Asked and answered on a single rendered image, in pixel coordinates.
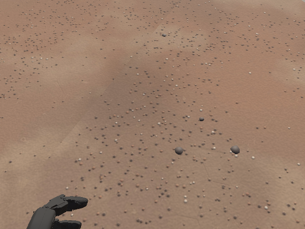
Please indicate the robot left hand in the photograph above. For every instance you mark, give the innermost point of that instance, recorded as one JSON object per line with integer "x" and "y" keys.
{"x": 44, "y": 217}

